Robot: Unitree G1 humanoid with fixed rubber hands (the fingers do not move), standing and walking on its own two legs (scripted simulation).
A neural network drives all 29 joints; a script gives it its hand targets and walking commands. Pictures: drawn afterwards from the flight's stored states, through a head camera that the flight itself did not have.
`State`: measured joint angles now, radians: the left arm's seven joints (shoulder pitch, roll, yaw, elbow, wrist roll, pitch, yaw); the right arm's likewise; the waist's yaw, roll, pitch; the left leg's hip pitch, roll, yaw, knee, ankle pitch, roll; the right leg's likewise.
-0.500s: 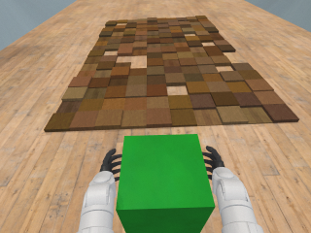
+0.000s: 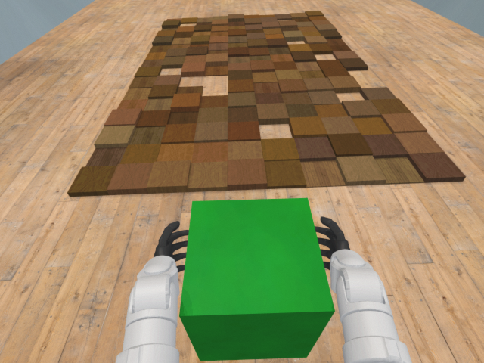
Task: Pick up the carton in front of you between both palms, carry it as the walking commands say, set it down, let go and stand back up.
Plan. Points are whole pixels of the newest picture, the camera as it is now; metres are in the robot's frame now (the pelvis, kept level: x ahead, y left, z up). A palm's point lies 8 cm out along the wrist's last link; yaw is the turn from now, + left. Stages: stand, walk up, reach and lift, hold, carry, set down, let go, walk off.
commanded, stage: reach and lift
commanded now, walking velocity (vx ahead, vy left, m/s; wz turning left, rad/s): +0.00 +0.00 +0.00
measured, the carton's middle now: (251, 282) +0.29 +0.00 -0.04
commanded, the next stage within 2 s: hold in 0.40 s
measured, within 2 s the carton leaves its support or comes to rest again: neither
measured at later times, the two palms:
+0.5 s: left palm (162, 258) +0.29 +0.15 +0.05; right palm (341, 253) +0.29 -0.15 +0.05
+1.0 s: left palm (160, 259) +0.29 +0.15 +0.05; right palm (342, 253) +0.29 -0.15 +0.05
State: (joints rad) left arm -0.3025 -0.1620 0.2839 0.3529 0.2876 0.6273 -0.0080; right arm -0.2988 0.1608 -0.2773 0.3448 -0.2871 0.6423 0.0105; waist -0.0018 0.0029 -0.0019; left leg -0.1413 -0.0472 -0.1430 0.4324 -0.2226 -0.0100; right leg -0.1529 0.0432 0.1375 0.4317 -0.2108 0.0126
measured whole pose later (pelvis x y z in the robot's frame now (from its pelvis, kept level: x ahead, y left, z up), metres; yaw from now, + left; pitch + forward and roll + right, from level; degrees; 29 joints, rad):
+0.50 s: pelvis +0.01 +0.00 +0.00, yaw +0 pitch -5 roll +0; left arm -0.23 -0.15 0.21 0.23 0.25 0.71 0.00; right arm -0.23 0.14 -0.20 0.22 -0.25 0.73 0.00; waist 0.00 0.00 -0.01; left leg -0.06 -0.04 -0.14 0.37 -0.21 -0.01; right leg -0.07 0.04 0.14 0.36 -0.20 0.01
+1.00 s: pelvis +0.00 +0.00 +0.00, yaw +0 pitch -7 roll +0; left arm -0.30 -0.16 0.26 0.26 0.28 0.74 -0.01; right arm -0.30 0.16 -0.25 0.25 -0.28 0.76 0.01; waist 0.00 0.00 0.02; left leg -0.06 -0.04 -0.14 0.38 -0.20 -0.01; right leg -0.07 0.04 0.13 0.38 -0.19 0.01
